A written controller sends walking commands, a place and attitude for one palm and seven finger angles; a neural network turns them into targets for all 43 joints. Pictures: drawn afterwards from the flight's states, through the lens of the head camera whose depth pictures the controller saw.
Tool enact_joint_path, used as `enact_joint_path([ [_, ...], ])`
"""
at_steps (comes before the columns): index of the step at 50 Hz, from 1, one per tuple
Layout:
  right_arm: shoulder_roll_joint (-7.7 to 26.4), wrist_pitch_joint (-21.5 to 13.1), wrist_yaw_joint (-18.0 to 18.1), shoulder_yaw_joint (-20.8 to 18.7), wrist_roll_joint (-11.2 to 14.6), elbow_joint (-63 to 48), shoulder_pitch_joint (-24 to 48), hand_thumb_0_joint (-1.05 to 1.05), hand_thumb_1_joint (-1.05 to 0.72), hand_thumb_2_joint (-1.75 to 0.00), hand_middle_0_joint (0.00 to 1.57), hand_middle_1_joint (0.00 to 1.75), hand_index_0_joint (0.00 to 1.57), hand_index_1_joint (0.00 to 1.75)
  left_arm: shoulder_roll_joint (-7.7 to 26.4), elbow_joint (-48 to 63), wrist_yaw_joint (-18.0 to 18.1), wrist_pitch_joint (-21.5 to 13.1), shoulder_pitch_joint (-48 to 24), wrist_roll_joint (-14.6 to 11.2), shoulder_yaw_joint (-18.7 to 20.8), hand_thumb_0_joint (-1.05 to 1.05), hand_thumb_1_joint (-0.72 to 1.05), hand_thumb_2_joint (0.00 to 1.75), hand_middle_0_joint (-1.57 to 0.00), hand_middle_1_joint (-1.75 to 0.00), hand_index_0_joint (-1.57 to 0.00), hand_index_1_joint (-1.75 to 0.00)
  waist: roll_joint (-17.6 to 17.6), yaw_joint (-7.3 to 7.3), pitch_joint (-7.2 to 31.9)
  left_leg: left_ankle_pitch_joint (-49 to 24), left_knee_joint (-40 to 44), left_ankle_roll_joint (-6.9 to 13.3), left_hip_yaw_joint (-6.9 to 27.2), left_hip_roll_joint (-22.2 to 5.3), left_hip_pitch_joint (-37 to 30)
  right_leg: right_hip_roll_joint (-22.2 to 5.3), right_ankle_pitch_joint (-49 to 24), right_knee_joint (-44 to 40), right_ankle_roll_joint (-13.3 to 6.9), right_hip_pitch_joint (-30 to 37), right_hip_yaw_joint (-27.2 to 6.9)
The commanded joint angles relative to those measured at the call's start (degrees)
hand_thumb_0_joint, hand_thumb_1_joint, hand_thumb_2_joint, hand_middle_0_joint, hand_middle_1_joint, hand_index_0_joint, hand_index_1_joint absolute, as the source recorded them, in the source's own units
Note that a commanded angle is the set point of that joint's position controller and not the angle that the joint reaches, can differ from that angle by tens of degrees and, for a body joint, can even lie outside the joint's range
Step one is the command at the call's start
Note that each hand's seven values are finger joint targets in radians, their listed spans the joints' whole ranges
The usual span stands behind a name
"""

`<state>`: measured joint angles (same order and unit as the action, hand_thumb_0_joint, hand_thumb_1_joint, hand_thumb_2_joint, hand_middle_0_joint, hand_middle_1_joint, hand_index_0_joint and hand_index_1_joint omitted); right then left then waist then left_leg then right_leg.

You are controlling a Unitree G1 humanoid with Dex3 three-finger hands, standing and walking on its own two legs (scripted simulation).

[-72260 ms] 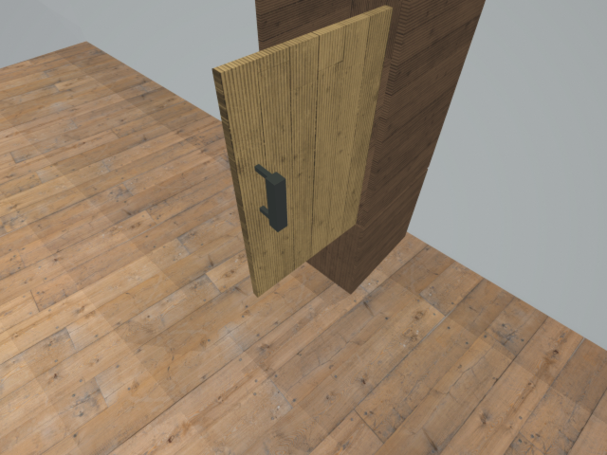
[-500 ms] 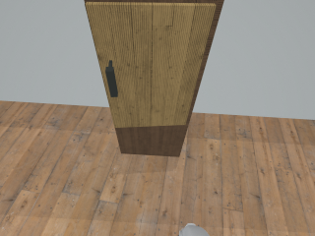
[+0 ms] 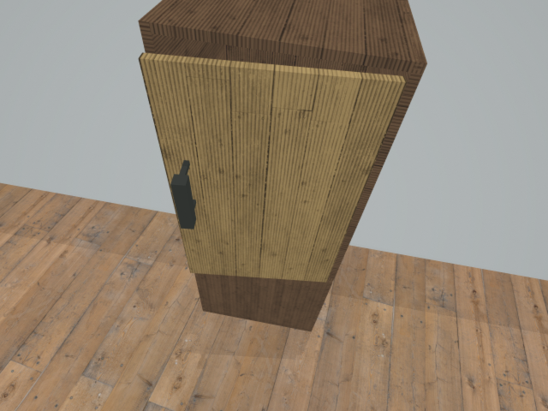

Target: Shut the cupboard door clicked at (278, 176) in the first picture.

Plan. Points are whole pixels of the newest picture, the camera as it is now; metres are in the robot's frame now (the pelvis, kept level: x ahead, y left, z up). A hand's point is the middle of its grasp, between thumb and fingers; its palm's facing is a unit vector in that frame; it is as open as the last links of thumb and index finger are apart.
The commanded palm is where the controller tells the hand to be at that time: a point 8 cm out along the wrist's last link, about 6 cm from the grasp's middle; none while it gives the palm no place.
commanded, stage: come to a stop and stand still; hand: left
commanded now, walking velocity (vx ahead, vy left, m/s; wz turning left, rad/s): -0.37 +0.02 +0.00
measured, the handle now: (187, 194) +0.47 +0.21 +0.01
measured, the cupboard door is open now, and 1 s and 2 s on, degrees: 7 7 7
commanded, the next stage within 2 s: look again from close up in 1.28 s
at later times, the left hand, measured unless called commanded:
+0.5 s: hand out of the picture +0.02 +0.15 -0.16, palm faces -0.01 -0.97 -0.26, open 7.4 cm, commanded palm none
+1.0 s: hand out of the picture -0.07 +0.16 -0.17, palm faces +0.01 -0.99 -0.15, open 7.4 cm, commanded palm none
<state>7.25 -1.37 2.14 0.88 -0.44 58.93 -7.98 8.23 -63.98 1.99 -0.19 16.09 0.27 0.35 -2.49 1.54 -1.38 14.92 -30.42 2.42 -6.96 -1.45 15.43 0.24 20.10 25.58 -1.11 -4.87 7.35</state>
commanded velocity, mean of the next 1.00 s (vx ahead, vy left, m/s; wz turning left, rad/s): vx -0.03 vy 0.00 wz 0.00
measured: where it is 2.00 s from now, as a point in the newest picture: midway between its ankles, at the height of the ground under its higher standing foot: outside the picture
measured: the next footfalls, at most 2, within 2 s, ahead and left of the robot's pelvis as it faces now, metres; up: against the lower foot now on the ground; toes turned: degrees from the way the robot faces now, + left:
left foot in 0.56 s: +0.04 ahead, +0.12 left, +0.00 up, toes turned +5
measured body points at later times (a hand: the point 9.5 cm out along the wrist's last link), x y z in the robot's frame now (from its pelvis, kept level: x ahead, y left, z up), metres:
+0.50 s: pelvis -0.02 -0.04 +0.00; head +0.01 -0.05 +0.45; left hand +0.02 +0.21 -0.14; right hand +0.01 -0.29 -0.16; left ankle -0.05 +0.11 -0.71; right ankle -0.06 -0.11 -0.74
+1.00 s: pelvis -0.05 +0.00 +0.01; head -0.04 +0.01 +0.46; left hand -0.06 +0.21 -0.16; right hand -0.08 -0.22 -0.15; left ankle -0.05 +0.11 -0.74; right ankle -0.06 -0.11 -0.74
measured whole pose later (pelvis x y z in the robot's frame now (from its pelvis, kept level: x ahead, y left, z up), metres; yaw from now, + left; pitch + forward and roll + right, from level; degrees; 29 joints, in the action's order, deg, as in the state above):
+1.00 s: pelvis -0.05 +0.00 +0.01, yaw -1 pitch -2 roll +0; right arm 7.0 0.4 2.2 0.8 -0.6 66.1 -17.8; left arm 8.7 -65.8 1.4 0.6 17.3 0.2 0.1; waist -1.9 0.1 -2.0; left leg 12.4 -21.3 0.0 -2.7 -1.0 7.1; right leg 0.1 12.6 21.1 -0.6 -6.6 1.6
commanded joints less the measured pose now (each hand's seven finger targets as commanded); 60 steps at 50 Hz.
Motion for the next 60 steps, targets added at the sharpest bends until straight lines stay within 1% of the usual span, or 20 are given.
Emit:
enact_joint_path([
  [1,10.99,1.92,1.24,-3.66,0.38,-0.96,-7.38,0.0,-0.9,-0.9,0.2,0.3,0.2,0.3,7.49,3.72,1.16,0.41,3.55,0.34,1.86,0.0,0.9,0.9,-0.2,-0.3,-0.2,-0.3,8.01,-2.59,4.26,-54.82,1.63,2.16,9.47,-11.38,-14.84,-6.67,-24.88,1.7,0.46,-7.53,-6.11],
  [2,11.42,2.25,1.21,-4.21,0.36,-1.41,-7.54,0.0,-0.9,-0.9,0.2,0.3,0.2,0.3,7.6,4.67,1.2,0.59,2.83,0.49,2.09,0.0,0.9,0.9,-0.2,-0.3,-0.2,-0.3,6.76,-2.76,4.77,-56.53,1.57,2.76,9.95,-12.26,-15.18,-6.13,-23.13,3.7,0.52,-8.29,-5.59],
  [6,13.43,3.08,1.07,-5.31,-0.39,-3.12,-5.54,0.0,-0.9,-0.9,0.2,0.3,0.2,0.3,6.66,7.74,0.77,1.8,2.53,0.63,2.99,0.0,0.9,0.9,-0.2,-0.3,-0.2,-0.3,8.0,-1.84,6.74,-51.15,4.78,7.42,13.98,-17.08,-14.22,-2.64,2.45,12.33,0.69,-12.31,-6.24],
  [8,13.13,3.17,0.91,-5.4,-0.62,-3.8,-3.61,0.0,-0.9,-0.9,0.2,0.3,0.2,0.3,6.13,8.35,0.64,2.1,3.01,0.78,3.07,0.0,0.9,0.9,-0.2,-0.3,-0.2,-0.3,8.78,-1.09,7.23,-46.93,4.71,8.19,13.49,-17.12,-12.88,-2.2,3.75,12.5,0.6,-12.16,-6.89],
  [10,12.47,3.37,0.49,-5.3,-0.44,-4.6,-1.18,0.0,-0.9,-0.9,0.2,0.3,0.2,0.3,6.75,8.19,0.65,1.99,5.17,1.11,3.11,0.0,0.9,0.9,-0.2,-0.3,-0.2,-0.3,5.89,0.49,7.45,-34.19,2.06,5.39,11.23,-13.82,-6.93,-3.3,-7.34,4.66,0.18,-6.45,-8.14],
  [11,11.17,3.48,0.15,-5.21,-0.13,-5.16,-0.67,0.0,-0.9,-0.9,0.2,0.3,0.2,0.3,8.16,8.21,0.72,1.56,5.25,1.47,3.16,0.0,0.9,0.9,-0.2,-0.3,-0.2,-0.3,-0.07,0.39,7.11,-21.53,-1.18,1.93,8.54,-8.89,-2.71,-6.69,-20.98,-0.84,-1.07,-4.02,-13.05],
  [12,8.21,3.82,-0.37,-4.95,0.2,-5.42,-1.4,0.0,-0.9,-0.9,0.2,0.3,0.2,0.3,11.02,8.38,0.76,1.14,4.1,1.85,3.44,0.0,0.9,0.9,-0.2,-0.3,-0.2,-0.3,-9.13,-0.35,4.88,-4.92,-5.89,-1.59,3.7,-2.08,2.09,-14.7,-30.48,-4.39,-4.34,-3.14,-20.29],
  [13,7.11,4.33,-0.64,-4.57,0.0,-5.53,0.4,0.0,-0.9,-0.9,0.2,0.3,0.2,0.3,11.89,7.89,0.7,0.79,3.8,1.65,3.37,0.0,0.9,0.9,-0.2,-0.3,-0.2,-0.3,-10.11,0.46,1.81,14.28,-13.06,-3.02,3.89,1.49,5.87,-19.82,-45.99,-5.61,-7.28,-3.34,-22.7],
  [14,6.85,4.93,-0.45,-4.6,-0.06,-5.06,0.98,0.0,-0.9,-0.9,0.2,0.3,0.2,0.3,11.26,7.58,0.85,0.55,3.46,1.6,2.97,0.0,0.9,0.9,-0.2,-0.3,-0.2,-0.3,-9.65,0.2,1.07,18.25,-18.66,-2.92,7.11,0.63,6.84,-19.75,-52.99,-4.41,-8.29,-3.9,-21.8],
  [15,7.11,4.99,-0.28,-4.38,0.16,-3.96,0.01,0.0,-0.9,-0.9,0.2,0.3,0.2,0.3,10.94,7.57,0.85,0.36,1.08,1.45,2.52,0.0,0.9,0.9,-0.2,-0.3,-0.2,-0.3,-8.06,-1.21,1.18,16.64,-22.42,-3.35,7.82,0.7,8.11,-18.07,-57.14,-2.67,-9.14,-1.93,-19.41],
  [17,7.05,4.76,-0.47,-4.06,0.3,-2.69,-1.13,0.0,-0.9,-0.9,0.2,0.3,0.2,0.3,11.19,7.82,0.85,0.08,-0.35,1.12,2.45,0.0,0.9,0.9,-0.2,-0.3,-0.2,-0.3,-4.2,-1.62,1.87,14.67,-23.94,-4.01,7.34,0.25,8.44,-16.48,-56.89,-1.79,-9.81,0.33,-16.33],
  [23,6.65,3.65,-0.41,-3.07,0.49,-0.77,-2.51,0.0,-0.9,-0.9,0.2,0.3,0.2,0.3,11.79,6.07,0.67,-0.46,0.45,0.84,2.41,0.0,0.9,0.9,-0.2,-0.3,-0.2,-0.3,-5.23,-0.77,2.17,9.83,-7.28,-4.69,5.57,-0.27,3.43,-13.81,-52.24,-1.39,-8.98,3.74,-15.34],
  [25,6.74,3.15,-0.12,-2.84,0.37,0.6,-4.99,0.0,-0.9,-0.9,0.2,0.3,0.2,0.3,10.98,5.3,0.69,-0.44,-0.54,0.4,2.2,0.0,0.9,0.9,-0.2,-0.3,-0.2,-0.3,-5.2,-1.78,2.59,2.11,2.64,-4.43,5.95,-0.8,-2.12,-12.5,-47.77,-0.22,-6.82,2.02,-14.99],
  [26,7.16,2.75,-0.07,-2.77,0.3,1.74,-6.84,0.0,-0.9,-0.9,0.2,0.3,0.2,0.3,10.51,5.16,0.58,-0.41,-1.49,0.03,2.0,0.0,0.9,0.9,-0.2,-0.3,-0.2,-0.3,-3.62,-2.51,2.92,-7.81,7.35,-3.97,6.77,-1.71,-6.62,-10.92,-41.61,-0.19,-4.45,-0.43,-13.68],
  [27,7.97,2.12,-0.04,-2.77,0.16,2.29,-7.13,0.0,-0.9,-0.9,0.2,0.3,0.2,0.3,9.0,5.19,0.34,-0.29,-1.26,-0.12,1.83,0.0,0.9,0.9,-0.2,-0.3,-0.2,-0.3,-0.14,-1.7,3.43,-18.41,7.85,-2.9,9.29,-4.92,-10.15,-8.09,-33.68,-0.7,-1.98,-2.7,-12.07],
  [28,9.11,1.95,0.04,-2.68,-0.12,2.38,-6.53,0.0,-0.9,-0.9,0.2,0.3,0.2,0.3,7.98,5.22,0.43,-0.1,-0.76,-0.11,1.64,0.0,0.9,0.9,-0.2,-0.3,-0.2,-0.3,2.27,-1.05,2.59,-19.94,6.82,-2.02,9.78,-6.8,-9.28,-6.63,-25.85,-3.33,-0.67,-3.1,-11.62],
  [29,8.97,2.1,0.19,-2.56,-0.19,2.58,-5.78,0.0,-0.9,-0.9,0.2,0.3,0.2,0.3,7.56,4.86,0.43,0.11,-0.94,0.17,1.61,0.0,0.9,0.9,-0.2,-0.3,-0.2,-0.3,1.06,-1.0,0.26,-15.15,6.42,-2.54,8.59,-6.56,-8.18,-6.28,-21.48,-5.92,-0.42,-4.36,-12.03],
  [32,7.66,1.95,0.18,-2.04,-0.08,3.95,-6.84,0.0,-0.9,-0.9,0.2,0.3,0.2,0.3,7.81,3.63,-0.04,0.53,-2.34,0.08,1.66,0.0,0.9,0.9,-0.2,-0.3,-0.2,-0.3,6.76,-1.06,-2.52,-10.34,10.24,-2.44,9.74,-5.79,-4.49,-5.55,-15.65,-6.81,-1.08,-1.81,-11.55],
  [37,6.95,1.54,0.13,-1.76,-0.07,4.37,-8.71,0.0,-0.9,-0.9,0.2,0.3,0.2,0.3,6.91,1.96,-0.38,0.37,-0.68,0.13,1.13,0.0,0.9,0.9,-0.2,-0.3,-0.2,-0.3,3.75,-0.99,-3.94,-4.62,13.11,-2.27,9.43,-5.01,-3.86,-5.29,-9.48,-9.45,-0.99,-2.09,-11.38],
  [60,4.83,0.53,0.61,-1.48,0.13,5.52,-13.78,0.0,-0.9,-0.9,0.2,0.3,0.2,0.3,2.82,-1.4,0.11,0.02,6.12,0.32,0.24,0.0,0.9,0.9,-0.2,-0.3,-0.2,-0.3,2.81,-1.18,-5.38,-3.12,14.57,-1.17,10.03,-4.28,-3.79,-5.3,-10.17,-7.67,-0.17,-5.13,-10.9],
])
